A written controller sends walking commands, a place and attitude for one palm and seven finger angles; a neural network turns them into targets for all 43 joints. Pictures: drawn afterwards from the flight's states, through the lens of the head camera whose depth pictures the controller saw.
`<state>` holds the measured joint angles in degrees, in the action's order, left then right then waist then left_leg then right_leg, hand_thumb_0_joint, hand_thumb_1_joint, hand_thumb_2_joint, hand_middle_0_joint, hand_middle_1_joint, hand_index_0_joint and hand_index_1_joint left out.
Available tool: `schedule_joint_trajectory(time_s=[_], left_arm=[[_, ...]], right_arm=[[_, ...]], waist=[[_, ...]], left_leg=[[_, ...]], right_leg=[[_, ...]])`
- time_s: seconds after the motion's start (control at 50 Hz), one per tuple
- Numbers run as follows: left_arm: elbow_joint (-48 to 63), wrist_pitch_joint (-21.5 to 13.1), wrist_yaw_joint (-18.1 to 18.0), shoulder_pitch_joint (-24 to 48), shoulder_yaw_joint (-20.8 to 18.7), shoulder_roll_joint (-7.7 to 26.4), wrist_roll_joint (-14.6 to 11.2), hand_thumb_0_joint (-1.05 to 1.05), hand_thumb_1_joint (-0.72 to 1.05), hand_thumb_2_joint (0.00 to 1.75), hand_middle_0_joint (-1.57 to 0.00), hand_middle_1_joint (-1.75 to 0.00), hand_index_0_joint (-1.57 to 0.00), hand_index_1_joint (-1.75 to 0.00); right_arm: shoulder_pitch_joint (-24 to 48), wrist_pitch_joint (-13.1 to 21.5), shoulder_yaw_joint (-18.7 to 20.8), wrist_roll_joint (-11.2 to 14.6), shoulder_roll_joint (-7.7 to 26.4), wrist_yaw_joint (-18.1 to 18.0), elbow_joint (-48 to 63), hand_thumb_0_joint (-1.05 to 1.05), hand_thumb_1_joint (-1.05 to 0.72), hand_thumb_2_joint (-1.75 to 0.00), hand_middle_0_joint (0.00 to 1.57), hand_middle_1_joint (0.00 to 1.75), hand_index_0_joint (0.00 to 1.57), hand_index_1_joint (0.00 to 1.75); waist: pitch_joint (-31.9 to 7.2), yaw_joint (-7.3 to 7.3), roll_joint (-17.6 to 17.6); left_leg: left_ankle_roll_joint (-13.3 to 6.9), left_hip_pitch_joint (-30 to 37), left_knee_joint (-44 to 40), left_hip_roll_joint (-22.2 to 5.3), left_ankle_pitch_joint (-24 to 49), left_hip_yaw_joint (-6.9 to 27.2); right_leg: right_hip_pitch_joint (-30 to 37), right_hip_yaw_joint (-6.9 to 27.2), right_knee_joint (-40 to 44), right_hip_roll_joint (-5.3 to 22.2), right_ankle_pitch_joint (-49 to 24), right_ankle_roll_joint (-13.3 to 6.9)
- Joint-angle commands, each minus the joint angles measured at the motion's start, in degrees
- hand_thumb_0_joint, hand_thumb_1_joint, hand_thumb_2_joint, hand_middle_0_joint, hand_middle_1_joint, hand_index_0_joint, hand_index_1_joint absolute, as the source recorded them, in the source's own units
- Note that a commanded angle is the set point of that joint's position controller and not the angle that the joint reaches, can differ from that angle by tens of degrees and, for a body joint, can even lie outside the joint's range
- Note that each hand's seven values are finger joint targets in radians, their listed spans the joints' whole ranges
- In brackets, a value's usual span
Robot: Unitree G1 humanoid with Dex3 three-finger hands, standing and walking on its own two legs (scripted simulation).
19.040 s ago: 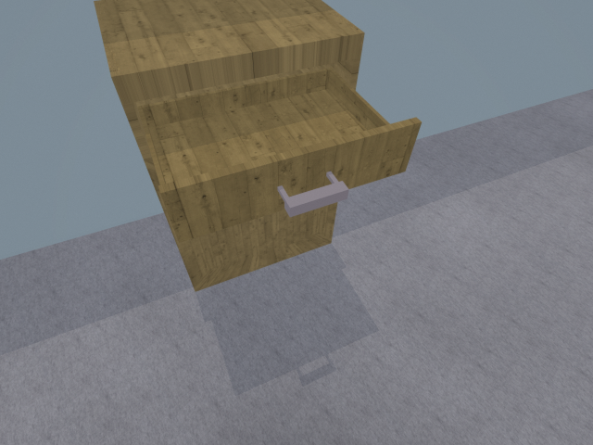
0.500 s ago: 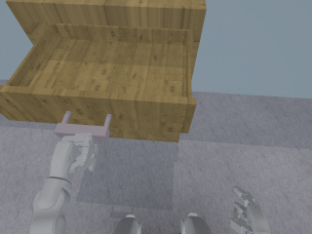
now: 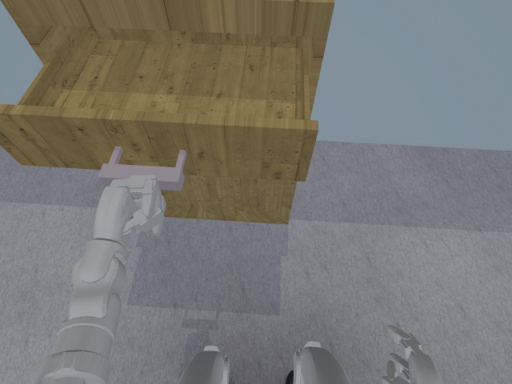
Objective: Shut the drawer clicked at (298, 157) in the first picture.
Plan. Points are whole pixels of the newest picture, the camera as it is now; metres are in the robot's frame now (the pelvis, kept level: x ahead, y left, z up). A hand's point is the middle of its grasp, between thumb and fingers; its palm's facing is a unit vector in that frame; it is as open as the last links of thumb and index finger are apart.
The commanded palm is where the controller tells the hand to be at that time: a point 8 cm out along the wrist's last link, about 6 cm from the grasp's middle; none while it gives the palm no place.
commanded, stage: push the drawer shut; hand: left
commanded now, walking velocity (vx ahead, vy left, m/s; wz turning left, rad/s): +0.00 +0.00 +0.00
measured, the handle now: (146, 165) +0.45 +0.19 +0.04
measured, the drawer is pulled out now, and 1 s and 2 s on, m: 0.23 0.10 0.00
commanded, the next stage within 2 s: none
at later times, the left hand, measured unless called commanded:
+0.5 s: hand (167, 176) +0.43 +0.15 +0.04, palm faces -0.07 -1.00 -0.05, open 2.9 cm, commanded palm +0.41 +0.20 +0.05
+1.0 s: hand (179, 144) +0.50 +0.14 +0.04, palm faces -0.06 -1.00 -0.05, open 3.0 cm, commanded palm +0.48 +0.20 +0.05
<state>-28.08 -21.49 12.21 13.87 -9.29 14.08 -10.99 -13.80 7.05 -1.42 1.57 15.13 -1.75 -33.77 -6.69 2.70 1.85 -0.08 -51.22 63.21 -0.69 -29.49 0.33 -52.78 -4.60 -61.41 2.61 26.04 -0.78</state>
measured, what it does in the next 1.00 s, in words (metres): stands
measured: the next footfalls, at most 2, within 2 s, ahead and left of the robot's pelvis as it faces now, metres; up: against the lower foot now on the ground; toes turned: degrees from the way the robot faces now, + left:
none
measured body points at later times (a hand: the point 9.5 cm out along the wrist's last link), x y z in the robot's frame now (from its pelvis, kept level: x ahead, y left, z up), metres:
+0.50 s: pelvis +0.00 +0.01 +0.00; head +0.11 +0.00 +0.43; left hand +0.43 +0.21 +0.04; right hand +0.08 -0.25 -0.12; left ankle +0.01 +0.12 -0.66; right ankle +0.03 -0.12 -0.66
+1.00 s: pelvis +0.00 +0.01 -0.01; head +0.14 +0.00 +0.42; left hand +0.49 +0.20 +0.05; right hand +0.03 -0.26 -0.13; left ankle +0.01 +0.12 -0.66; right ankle +0.03 -0.12 -0.66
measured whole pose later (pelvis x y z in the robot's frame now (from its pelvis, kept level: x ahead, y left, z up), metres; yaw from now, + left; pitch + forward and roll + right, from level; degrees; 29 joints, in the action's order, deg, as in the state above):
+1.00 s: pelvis +0.00 +0.01 -0.01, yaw -2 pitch +23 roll -1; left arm -62.3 -26.7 11.1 46.9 -19.0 21.7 -5.1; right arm -19.0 -0.5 -1.7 -0.8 15.5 0.5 -36.0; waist -6.3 8.2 2.0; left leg -0.7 -59.2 65.8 -1.6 -30.0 -0.7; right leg -61.0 -3.4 -63.0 1.7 25.3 -0.3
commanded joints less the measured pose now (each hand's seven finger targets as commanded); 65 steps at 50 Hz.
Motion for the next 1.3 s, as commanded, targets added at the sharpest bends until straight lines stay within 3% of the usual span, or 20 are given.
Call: schedule_joint_trajectory(time_s=[0.0,0.1,0.14,0.18,0.28,0.48,0.52,0.58,0.62,0.74,0.84,0.88,0.92,0.94,0.98,1.06,1.08,1.16,1.22,1.28], left_arm=[[8.76,-4.15,-1.09,19.53,-4.10,9.06,-0.60,0.00,0.90,0.90,-1.40,-1.60,-1.40,-1.60],[3.69,-4.78,-0.82,24.67,-5.78,10.99,-0.36,0.00,0.90,0.90,-1.40,-1.60,-1.40,-1.60],[3.09,-5.18,-0.54,26.08,-7.11,12.78,-0.10,0.00,0.90,0.90,-1.40,-1.60,-1.40,-1.60],[2.43,-5.34,-0.19,26.20,-5.85,11.00,-0.08,0.00,0.90,0.90,-1.40,-1.60,-1.40,-1.60],[-1.67,-5.67,-0.55,31.71,-6.02,11.37,0.26,0.00,0.90,0.90,-1.40,-1.60,-1.40,-1.60],[-6.46,-7.25,-1.72,39.71,-6.24,11.74,1.82,0.00,0.90,0.90,-1.40,-1.60,-1.40,-1.60],[-8.52,-7.35,-2.04,41.07,-6.28,11.74,2.13,0.00,0.90,0.90,-1.40,-1.60,-1.40,-1.60],[-12.37,-7.60,-1.99,44.78,-8.57,15.01,2.82,0.00,0.90,0.90,-1.40,-1.60,-1.40,-1.60],[-14.19,-8.05,-1.81,48.27,-8.08,15.04,3.37,0.00,0.90,0.90,-1.40,-1.60,-1.40,-1.60],[-17.61,-8.85,-1.57,53.71,-8.69,16.30,4.18,0.00,0.90,0.90,-1.40,-1.60,-1.40,-1.60],[-21.22,-8.84,-1.56,56.56,-9.42,17.34,4.54,0.00,0.90,0.90,-1.40,-1.60,-1.40,-1.60],[-21.15,-8.92,-1.64,56.95,-10.88,19.26,5.09,0.00,0.90,0.90,-1.40,-1.60,-1.40,-1.60],[-22.76,-8.50,-1.67,58.26,-10.48,18.83,5.15,0.00,0.90,0.90,-1.40,-1.60,-1.40,-1.60],[-23.70,-8.41,-1.68,58.70,-11.81,20.69,5.24,0.00,0.90,0.90,-1.40,-1.60,-1.40,-1.60],[-22.83,-8.53,-1.48,59.31,-12.36,21.57,5.54,0.00,0.90,0.90,-1.40,-1.60,-1.40,-1.60],[-23.29,-8.28,-1.10,61.80,-13.74,24.13,5.80,0.00,0.90,0.90,-1.40,-1.60,-1.40,-1.60],[-22.97,-8.40,-0.88,61.38,-13.62,23.93,5.88,0.00,0.90,0.90,-1.40,-1.60,-1.40,-1.60],[-24.54,-7.96,-0.81,62.75,-13.31,23.80,6.02,0.00,0.90,0.90,-1.40,-1.60,-1.40,-1.60],[-26.67,-7.26,-1.33,66.19,-13.13,24.39,6.43,0.00,0.90,0.90,-1.40,-1.60,-1.40,-1.60],[-25.80,-7.65,-1.58,67.75,-14.44,26.24,6.99,0.00,0.90,0.90,-1.40,-1.60,-1.40,-1.60]], right_arm=[[-2.10,1.64,3.40,0.06,7.68,-0.45,6.41,0.00,-0.90,-0.90,0.20,0.30,0.20,0.30],[-3.07,0.37,3.24,0.04,7.83,-0.34,5.72,0.00,-0.90,-0.90,0.20,0.30,0.20,0.30],[-3.68,0.13,3.37,-0.08,8.06,-0.38,5.64,0.00,-0.90,-0.90,0.20,0.30,0.20,0.30],[-4.17,-0.24,3.38,-0.09,7.72,-0.07,5.57,0.00,-0.90,-0.90,0.20,0.30,0.20,0.30],[-5.48,-1.11,3.49,-0.24,8.12,0.09,4.49,0.00,-0.90,-0.90,0.20,0.30,0.20,0.30],[-7.64,-2.61,3.84,-0.80,8.33,0.72,3.27,0.00,-0.90,-0.90,0.20,0.30,0.20,0.30],[-8.10,-2.98,3.85,-0.86,8.37,0.79,3.00,0.00,-0.90,-0.90,0.20,0.30,0.20,0.30],[-8.81,-3.57,3.56,-1.01,8.64,0.70,2.54,0.00,-0.90,-0.90,0.20,0.30,0.20,0.30],[-9.19,-3.81,3.37,-1.08,8.54,0.67,2.25,0.00,-0.90,-0.90,0.20,0.30,0.20,0.30],[-11.05,-4.77,3.38,-1.72,8.88,1.07,1.94,0.00,-0.90,-0.90,0.20,0.30,0.20,0.30],[-12.25,-5.79,3.39,-2.03,9.19,1.33,1.55,0.00,-0.90,-0.90,0.20,0.30,0.20,0.30],[-12.71,-6.19,3.41,-2.14,9.21,1.47,1.69,0.00,-0.90,-0.90,0.20,0.30,0.20,0.30],[-13.05,-6.53,3.25,-2.25,9.14,1.49,1.54,0.00,-0.90,-0.90,0.20,0.30,0.20,0.30],[-13.63,-6.64,3.15,-2.34,9.37,1.41,1.47,0.00,-0.90,-0.90,0.20,0.30,0.20,0.30],[-13.97,-6.98,3.19,-2.40,9.34,1.49,1.74,0.00,-0.90,-0.90,0.20,0.30,0.20,0.30],[-14.94,-7.52,2.96,-2.64,9.54,1.42,1.69,0.00,-0.90,-0.90,0.20,0.30,0.20,0.30],[-15.06,-7.63,2.97,-2.67,9.32,1.52,1.78,0.00,-0.90,-0.90,0.20,0.30,0.20,0.30],[-16.04,-8.27,2.96,-2.84,9.69,1.81,1.26,0.00,-0.90,-0.90,0.20,0.30,0.20,0.30],[-16.32,-8.51,2.77,-2.92,9.84,1.76,0.72,0.00,-0.90,-0.90,0.20,0.30,0.20,0.30],[-17.23,-8.58,2.79,-3.27,10.04,1.73,0.67,0.00,-0.90,-0.90,0.20,0.30,0.20,0.30]], waist=[[-20.26,1.95,-1.27],[-19.72,2.63,-1.95],[-21.44,2.28,-0.77],[-22.34,2.30,1.86],[-21.87,3.44,-0.59],[-25.05,4.29,1.97],[-24.53,4.83,-0.18],[-23.33,5.20,-0.95],[-23.08,5.70,0.07],[-26.71,6.20,4.02],[-26.31,7.63,1.10],[-28.49,6.87,2.77],[-27.22,7.98,1.38],[-26.73,8.00,0.64],[-28.80,7.61,2.83],[-29.66,8.35,2.86],[-30.49,7.81,4.44],[-29.89,8.68,4.36],[-26.65,10.36,3.67],[-30.34,10.00,5.37]], left_leg=[[-0.86,7.41,-9.30,0.94,12.46,0.73],[-0.98,5.32,-9.03,1.02,11.53,0.28],[-0.99,6.08,-8.89,0.94,13.31,0.52],[-0.63,8.56,-9.30,0.86,15.48,0.57],[-0.73,7.36,-8.96,0.66,14.90,0.90],[-0.56,10.15,-8.25,0.48,17.62,1.31],[-0.80,9.05,-8.09,0.45,16.85,1.09],[-1.10,5.97,-7.81,0.68,14.36,0.81],[-1.16,5.85,-7.61,0.70,13.85,0.94],[-1.01,8.97,-6.41,0.59,17.70,1.68],[-1.40,6.97,-5.69,0.39,16.77,1.85],[-1.31,7.10,-5.44,0.51,17.58,1.47],[-1.61,5.41,-5.31,0.51,16.36,1.28],[-1.79,4.56,-5.09,0.45,16.35,1.42],[-1.66,5.68,-5.05,0.49,17.84,1.31],[-1.84,4.91,-4.48,0.34,18.50,1.20],[-1.62,5.99,-4.62,0.29,19.65,1.28],[-1.52,7.37,-4.20,-0.07,21.00,1.80],[-1.86,4.48,-4.08,-0.11,17.25,1.74],[-1.77,6.59,-3.58,-0.11,20.07,2.06]], right_leg=[[14.97,3.16,8.70,-1.87,-10.53,-0.09],[15.42,3.86,8.91,-1.99,-10.44,0.09],[15.62,3.62,8.04,-2.12,-11.96,-0.18],[14.75,3.15,7.82,-2.16,-13.72,-0.37],[13.60,2.93,7.57,-2.36,-13.26,-0.18],[11.10,2.69,6.76,-2.66,-14.31,-0.34],[11.33,2.75,7.01,-2.79,-14.14,-0.20],[11.79,3.26,7.06,-2.85,-12.89,-0.11],[10.70,3.30,6.85,-2.88,-12.31,-0.20],[7.95,2.77,5.28,-3.25,-14.03,-0.52],[7.65,2.93,5.52,-3.46,-13.73,-0.19],[8.86,3.23,5.35,-3.45,-14.68,-0.24],[8.91,3.39,5.82,-3.56,-14.25,0.00],[9.03,3.42,5.65,-3.71,-14.44,-0.07],[9.59,3.58,5.47,-3.66,-15.60,-0.11],[10.37,3.87,5.39,-3.89,-16.81,-0.01],[10.35,3.67,5.18,-3.88,-17.44,-0.12],[8.07,3.17,5.12,-4.20,-17.51,-0.14],[6.49,3.33,5.89,-4.20,-14.41,0.11],[6.85,3.23,5.24,-4.23,-16.30,-0.05]])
